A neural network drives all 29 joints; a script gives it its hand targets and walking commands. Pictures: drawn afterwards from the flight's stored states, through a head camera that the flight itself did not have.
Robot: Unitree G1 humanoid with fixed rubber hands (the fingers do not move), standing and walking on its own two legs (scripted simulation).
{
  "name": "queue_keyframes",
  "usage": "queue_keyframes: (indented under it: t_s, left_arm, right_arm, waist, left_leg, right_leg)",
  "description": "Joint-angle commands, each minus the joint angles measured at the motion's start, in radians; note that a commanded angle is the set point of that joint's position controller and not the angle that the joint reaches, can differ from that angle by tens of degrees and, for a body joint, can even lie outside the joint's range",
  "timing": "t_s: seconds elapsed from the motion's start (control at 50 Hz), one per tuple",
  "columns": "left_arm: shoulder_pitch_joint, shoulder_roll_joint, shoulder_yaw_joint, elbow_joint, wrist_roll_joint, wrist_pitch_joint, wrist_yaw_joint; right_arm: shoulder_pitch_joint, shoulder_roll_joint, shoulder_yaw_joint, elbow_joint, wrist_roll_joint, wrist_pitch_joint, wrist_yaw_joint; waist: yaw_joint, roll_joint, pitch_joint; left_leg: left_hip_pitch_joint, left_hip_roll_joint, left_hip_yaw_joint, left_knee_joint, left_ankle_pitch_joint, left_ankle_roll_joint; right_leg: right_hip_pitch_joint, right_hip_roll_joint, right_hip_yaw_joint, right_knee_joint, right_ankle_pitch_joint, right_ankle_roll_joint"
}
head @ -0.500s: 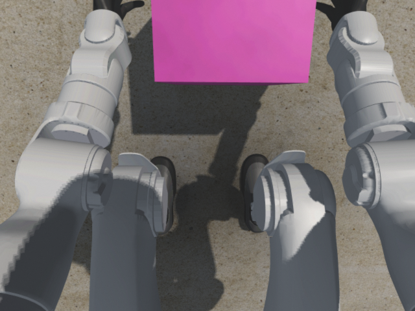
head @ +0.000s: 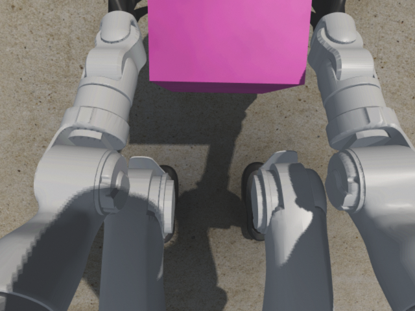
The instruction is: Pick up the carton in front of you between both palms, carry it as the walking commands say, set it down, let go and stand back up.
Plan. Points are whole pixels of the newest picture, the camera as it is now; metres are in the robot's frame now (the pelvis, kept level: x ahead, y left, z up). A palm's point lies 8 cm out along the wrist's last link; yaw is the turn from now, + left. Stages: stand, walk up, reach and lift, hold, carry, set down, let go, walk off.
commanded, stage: reach and lift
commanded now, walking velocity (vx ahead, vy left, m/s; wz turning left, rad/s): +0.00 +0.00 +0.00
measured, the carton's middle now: (222, 31) +0.53 -0.04 -0.22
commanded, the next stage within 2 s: none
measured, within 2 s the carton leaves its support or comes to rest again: neither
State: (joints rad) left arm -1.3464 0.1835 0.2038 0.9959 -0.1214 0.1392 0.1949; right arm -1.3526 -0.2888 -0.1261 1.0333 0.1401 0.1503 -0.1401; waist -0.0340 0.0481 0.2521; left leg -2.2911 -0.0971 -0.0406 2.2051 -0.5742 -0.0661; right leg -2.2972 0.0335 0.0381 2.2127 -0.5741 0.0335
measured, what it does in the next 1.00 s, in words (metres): rises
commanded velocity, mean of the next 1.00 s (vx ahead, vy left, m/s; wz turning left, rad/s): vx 0.00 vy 0.00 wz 0.00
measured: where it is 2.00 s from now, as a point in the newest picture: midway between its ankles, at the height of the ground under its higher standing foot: (210, 215)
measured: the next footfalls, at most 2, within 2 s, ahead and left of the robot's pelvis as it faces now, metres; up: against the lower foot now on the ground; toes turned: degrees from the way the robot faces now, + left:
none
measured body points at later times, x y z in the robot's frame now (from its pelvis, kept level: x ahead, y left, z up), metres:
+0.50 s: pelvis -0.01 +0.00 +0.12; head +0.25 -0.02 +0.48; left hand +0.51 +0.11 +0.05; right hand +0.49 -0.19 +0.05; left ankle +0.11 +0.13 -0.33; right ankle +0.11 -0.13 -0.33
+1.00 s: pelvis +0.04 +0.00 +0.25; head +0.21 -0.01 +0.67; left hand +0.47 +0.12 +0.20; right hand +0.45 -0.18 +0.20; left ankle +0.11 +0.13 -0.33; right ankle +0.11 -0.13 -0.33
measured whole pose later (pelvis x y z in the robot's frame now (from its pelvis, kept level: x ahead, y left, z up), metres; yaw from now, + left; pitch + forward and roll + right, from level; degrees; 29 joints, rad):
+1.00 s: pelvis +0.04 +0.00 +0.25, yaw -3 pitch +33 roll +0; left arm -0.67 -0.10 0.39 0.63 0.16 0.30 0.09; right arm -0.69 0.04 -0.38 0.66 -0.17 0.32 -0.04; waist -0.01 0.02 -0.24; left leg -1.46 -0.11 -0.11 1.39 -0.50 -0.04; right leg -1.48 0.09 0.11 1.38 -0.48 0.04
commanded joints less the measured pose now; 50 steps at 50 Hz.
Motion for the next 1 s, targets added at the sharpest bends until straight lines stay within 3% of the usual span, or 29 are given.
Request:
queue_keyframes:
  t_s: [0.0, 0.1, 0.18, 0.26, 0.42, 0.64, 0.78, 0.98]
  left_arm:
    - [-0.584, -1.117, -0.384, -0.302, -0.066, 0.012, -0.273]
    - [-0.522, -1.154, -0.412, -0.417, -0.009, 0.072, -0.266]
    - [-0.439, -1.15, -0.309, -0.32, 0.088, 0.127, -0.281]
    - [-0.415, -1.159, -0.207, -0.237, 0.168, 0.154, -0.302]
    - [-0.372, -1.206, -0.164, -0.2, 0.212, 0.17, -0.334]
    - [-0.209, -1.292, -0.304, -0.299, 0.158, 0.188, -0.351]
    - [-0.074, -1.324, -0.381, -0.335, 0.134, 0.186, -0.35]
    - [0.128, -1.333, -0.386, -0.319, 0.164, 0.16, -0.349]
  right_arm:
    - [-0.608, 1.05, 0.331, -0.385, 0.068, 0.004, 0.309]
    - [-0.477, 1.171, 0.351, -0.45, 0.016, 0.084, 0.303]
    - [-0.386, 1.221, 0.267, -0.315, -0.074, 0.142, 0.324]
    - [-0.368, 1.222, 0.156, -0.227, -0.163, 0.162, 0.337]
    - [-0.336, 1.245, 0.091, -0.214, -0.229, 0.171, 0.349]
    - [-0.193, 1.343, 0.242, -0.338, -0.166, 0.192, 0.36]
    - [-0.058, 1.372, 0.299, -0.365, -0.152, 0.186, 0.35]
    - [0.132, 1.397, 0.302, -0.353, -0.179, 0.157, 0.341]
  waist:
    - [-0.072, -0.051, -1.598]
    - [-0.04, -0.07, -1.628]
    - [0.002, -0.069, -1.35]
    - [0.006, -0.059, -1.23]
    - [-0.016, -0.044, -1.315]
    - [-0.001, -0.061, -1.427]
    - [-0.001, -0.048, -1.349]
    - [0.01, -0.047, -1.177]
  left_leg:
    - [0.705, -0.086, 0.138, -0.149, 0.471, 0.034]
    - [0.693, -0.097, 0.151, -0.24, 0.358, 0.035]
    - [0.591, -0.094, 0.151, -0.346, 0.165, 0.041]
    - [0.577, -0.093, 0.142, -0.436, 0.086, 0.048]
    - [0.679, -0.098, 0.131, -0.575, 0.093, 0.045]
    - [0.916, -0.097, 0.109, -0.72, 0.228, 0.033]
    - [1.051, -0.093, 0.083, -0.834, 0.258, 0.026]
    - [1.244, -0.073, 0.034, -1.037, 0.283, 0.037]
  right_leg:
    - [0.828, 0.089, -0.127, -0.186, 0.563, -0.01]
    - [0.838, 0.113, -0.136, -0.273, 0.449, 0.002]
    - [0.7, 0.119, -0.13, -0.383, 0.223, -0.003]
    - [0.664, 0.121, -0.12, -0.471, 0.126, -0.014]
    - [0.795, 0.124, -0.116, -0.602, 0.14, -0.02]
    - [1.024, 0.131, -0.107, -0.734, 0.279, -0.001]
    - [1.146, 0.132, -0.084, -0.842, 0.31, -0.001]
    - [1.342, 0.121, -0.036, -1.038, 0.33, -0.012]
